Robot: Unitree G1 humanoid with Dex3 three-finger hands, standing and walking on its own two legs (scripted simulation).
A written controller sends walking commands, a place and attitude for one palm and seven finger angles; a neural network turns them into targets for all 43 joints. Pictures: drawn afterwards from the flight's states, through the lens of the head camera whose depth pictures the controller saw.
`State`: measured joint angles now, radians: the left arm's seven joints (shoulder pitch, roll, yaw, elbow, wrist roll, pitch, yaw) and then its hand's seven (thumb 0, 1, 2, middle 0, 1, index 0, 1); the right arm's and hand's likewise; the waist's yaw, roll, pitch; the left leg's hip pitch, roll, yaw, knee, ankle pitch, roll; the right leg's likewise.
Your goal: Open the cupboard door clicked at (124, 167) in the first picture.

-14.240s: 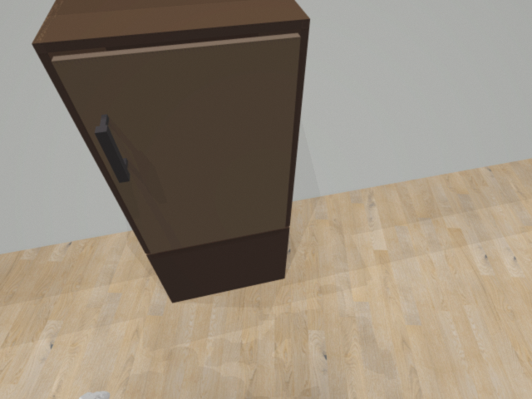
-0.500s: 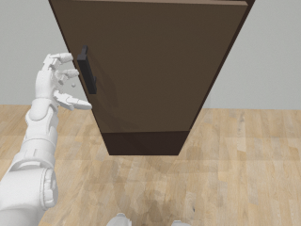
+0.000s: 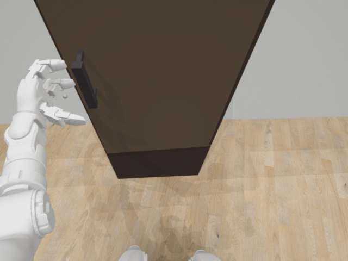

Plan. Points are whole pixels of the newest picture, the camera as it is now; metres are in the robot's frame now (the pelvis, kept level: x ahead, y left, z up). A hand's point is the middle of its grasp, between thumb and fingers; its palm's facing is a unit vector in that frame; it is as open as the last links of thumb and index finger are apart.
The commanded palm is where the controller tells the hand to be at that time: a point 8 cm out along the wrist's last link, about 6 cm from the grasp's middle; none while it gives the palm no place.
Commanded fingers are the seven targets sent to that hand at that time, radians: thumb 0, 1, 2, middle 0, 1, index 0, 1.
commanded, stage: move the hooked fingers beside the handle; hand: left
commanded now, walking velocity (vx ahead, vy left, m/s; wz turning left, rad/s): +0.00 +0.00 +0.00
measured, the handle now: (87, 81) +0.50 +0.19 +0.10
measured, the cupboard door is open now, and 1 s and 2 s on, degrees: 2 2 2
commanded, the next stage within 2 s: slide the fingers in behind the handle in 1.20 s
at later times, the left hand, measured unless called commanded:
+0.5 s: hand (47, 96) +0.46 +0.27 +0.10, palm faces +0.04 -1.00 +0.01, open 14.0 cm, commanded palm +0.44 +0.31 +0.10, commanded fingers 0.00 -0.50 0.30 -0.30 -1.20 -0.30 -1.20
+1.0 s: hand (54, 93) +0.46 +0.26 +0.10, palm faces +0.04 -1.00 +0.01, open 14.0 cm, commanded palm +0.43 +0.30 +0.10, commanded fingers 0.00 -0.50 0.30 -0.30 -1.20 -0.30 -1.20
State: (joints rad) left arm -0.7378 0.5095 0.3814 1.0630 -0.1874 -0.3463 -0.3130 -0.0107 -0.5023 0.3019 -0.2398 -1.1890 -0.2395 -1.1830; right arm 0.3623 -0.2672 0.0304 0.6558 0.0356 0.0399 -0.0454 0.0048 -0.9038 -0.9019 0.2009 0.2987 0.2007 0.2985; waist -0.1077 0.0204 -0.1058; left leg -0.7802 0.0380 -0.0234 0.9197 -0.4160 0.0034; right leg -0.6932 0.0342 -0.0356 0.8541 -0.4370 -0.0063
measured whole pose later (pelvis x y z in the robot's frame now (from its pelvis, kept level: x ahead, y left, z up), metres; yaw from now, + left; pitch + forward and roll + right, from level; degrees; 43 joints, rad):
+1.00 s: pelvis +0.00 +0.01 +0.00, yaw -1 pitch +16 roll -3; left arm -0.72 0.55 0.44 1.05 -0.18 -0.32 -0.36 -0.01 -0.50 0.30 -0.30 -1.20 -0.30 -1.20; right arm 0.39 -0.26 0.05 0.60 0.03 0.07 -0.04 0.00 -0.90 -0.90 0.20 0.30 0.20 0.30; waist -0.12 0.02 -0.12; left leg -0.79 0.04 0.00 0.93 -0.42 0.02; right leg -0.71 0.04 -0.01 0.85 -0.43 0.01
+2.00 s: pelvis +0.00 +0.00 +0.00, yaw +1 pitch +15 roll -3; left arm -0.74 0.46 0.32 1.02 -0.20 -0.33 -0.25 -0.01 -0.50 0.30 -0.21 -1.19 -0.24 -1.18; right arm 0.37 -0.26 0.02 0.65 0.03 0.04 -0.03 0.01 -0.90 -0.90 0.20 0.30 0.20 0.30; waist -0.09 0.02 -0.12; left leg -0.78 0.03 -0.04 0.93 -0.41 0.00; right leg -0.69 0.03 -0.05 0.86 -0.44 0.00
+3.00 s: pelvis -0.01 -0.01 +0.00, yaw +0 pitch +15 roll -2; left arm -0.80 0.38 0.28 1.07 -0.14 -0.36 -0.16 -0.01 -0.50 0.30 -0.27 -1.21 -0.27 -1.20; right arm 0.36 -0.25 0.02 0.65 0.02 0.02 -0.01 0.00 -0.90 -0.90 0.20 0.30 0.20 0.30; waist -0.11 0.03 -0.11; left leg -0.79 0.03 -0.02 0.92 -0.41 -0.01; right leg -0.71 0.03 -0.03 0.89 -0.44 -0.02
